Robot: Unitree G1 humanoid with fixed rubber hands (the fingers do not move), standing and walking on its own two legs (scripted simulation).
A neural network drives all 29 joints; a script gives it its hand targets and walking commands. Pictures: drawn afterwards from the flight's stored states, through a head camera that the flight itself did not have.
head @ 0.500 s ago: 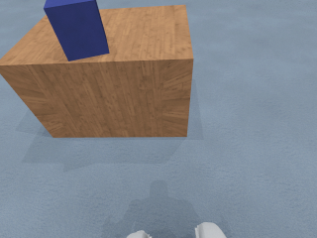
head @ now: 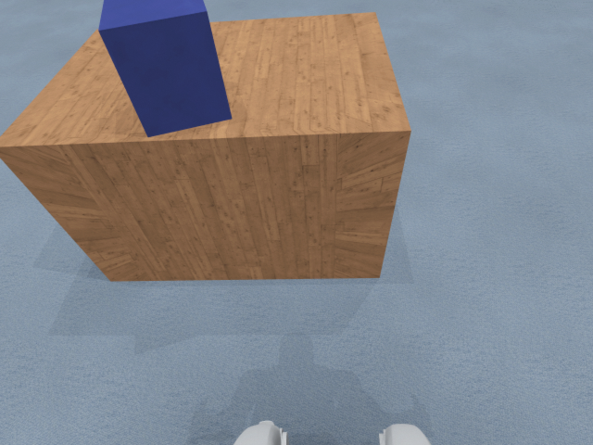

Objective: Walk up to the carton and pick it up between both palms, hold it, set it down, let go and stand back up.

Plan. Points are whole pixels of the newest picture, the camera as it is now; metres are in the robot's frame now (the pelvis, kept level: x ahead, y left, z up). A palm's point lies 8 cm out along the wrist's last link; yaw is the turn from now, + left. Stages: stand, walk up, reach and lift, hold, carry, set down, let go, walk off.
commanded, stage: walk up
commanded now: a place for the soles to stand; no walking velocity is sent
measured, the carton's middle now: (171, 60) +0.93 +0.32 +0.08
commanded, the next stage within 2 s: none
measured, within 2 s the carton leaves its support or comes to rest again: neither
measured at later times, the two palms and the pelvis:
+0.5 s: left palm out of the picture +0.17 +0.42 -0.09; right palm (488, 425) +0.19 -0.23 -0.10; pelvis +0.11 +0.10 +0.00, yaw +0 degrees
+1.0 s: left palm out of the picture +0.26 +0.52 -0.08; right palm (404, 353) +0.29 -0.13 -0.10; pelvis +0.20 +0.19 +0.01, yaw +1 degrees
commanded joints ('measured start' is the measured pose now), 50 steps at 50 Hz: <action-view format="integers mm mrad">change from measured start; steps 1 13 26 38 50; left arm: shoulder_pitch -115 138 -158 270 -118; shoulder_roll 332 448 345 484 239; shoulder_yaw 52 109 48 130 46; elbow -61 -31 -97 -13 -71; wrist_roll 1 3 20 6 48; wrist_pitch -69 -74 -52 -66 -28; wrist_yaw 15 58 38 63 52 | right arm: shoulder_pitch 91 -163 92 -121 385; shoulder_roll -336 -281 -413 -260 -305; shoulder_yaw -76 -39 -114 -31 -124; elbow -63 -111 -78 -153 9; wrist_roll -3 -19 4 -10 -46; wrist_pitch -25 16 -8 24 15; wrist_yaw -46 -26 -34 -46 -22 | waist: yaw -73 101 -117 150 -235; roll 73 -102 169 -283 320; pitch -50 -33 -30 -221 -76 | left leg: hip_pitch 362 -408 276 -404 469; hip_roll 237 62 274 -5 72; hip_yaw -680 -148 -933 -126 -341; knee -698 233 -912 277 -589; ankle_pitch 103 -83 -278 -139 -233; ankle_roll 167 -27 117 -4 -1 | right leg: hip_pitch -343 445 -382 609 -414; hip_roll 1 -340 52 -384 62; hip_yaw -27 664 -14 873 -127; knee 56 -873 172 -943 64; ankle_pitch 48 91 -74 37 -13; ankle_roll -9 -332 -18 -322 -44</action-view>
